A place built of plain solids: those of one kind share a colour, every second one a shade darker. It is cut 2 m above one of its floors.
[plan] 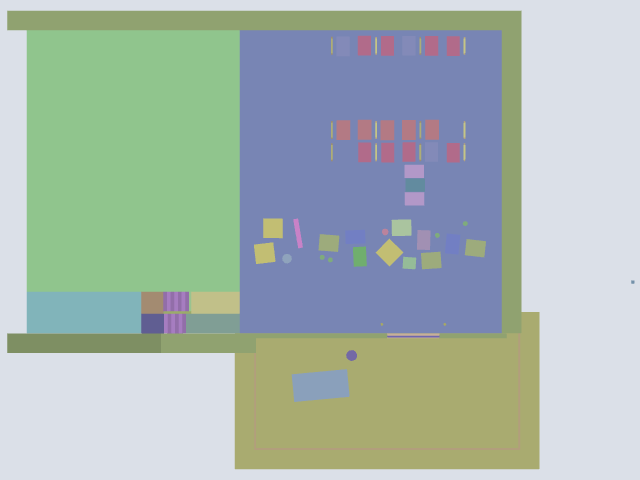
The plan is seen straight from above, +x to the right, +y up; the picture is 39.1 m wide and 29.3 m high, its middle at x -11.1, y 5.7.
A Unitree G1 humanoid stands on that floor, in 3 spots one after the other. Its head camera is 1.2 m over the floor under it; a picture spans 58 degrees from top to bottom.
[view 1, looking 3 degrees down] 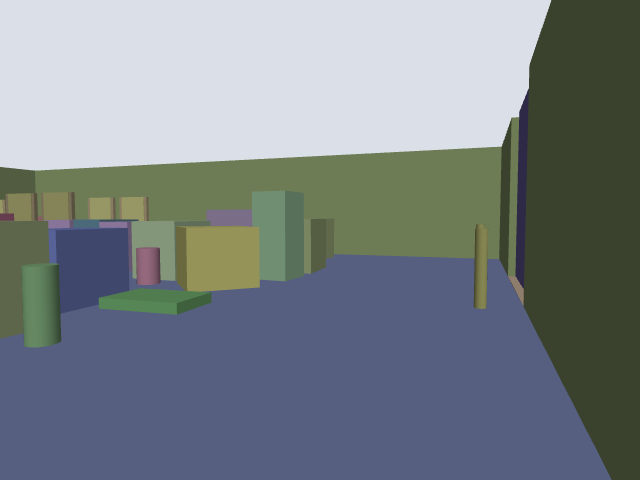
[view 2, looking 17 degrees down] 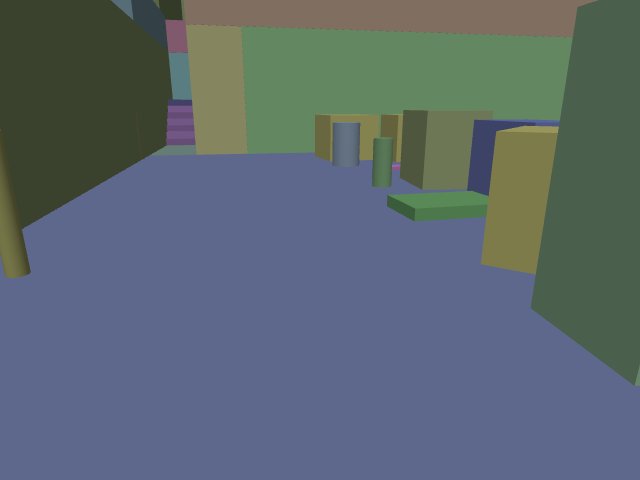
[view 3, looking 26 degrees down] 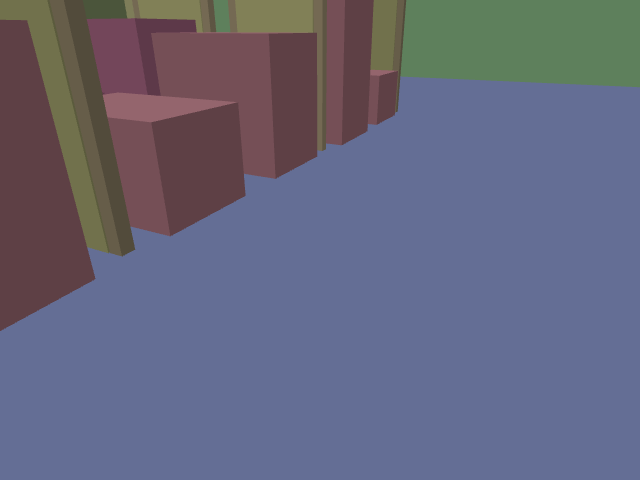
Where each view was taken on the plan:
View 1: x -13.40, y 0.60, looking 20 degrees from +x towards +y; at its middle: ibc_hall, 9.82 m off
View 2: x -3.90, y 2.20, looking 169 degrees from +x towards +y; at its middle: floor_hall_asphalt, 4.10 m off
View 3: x -3.42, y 14.98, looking -154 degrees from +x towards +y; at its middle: floor_hall_asphalt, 2.74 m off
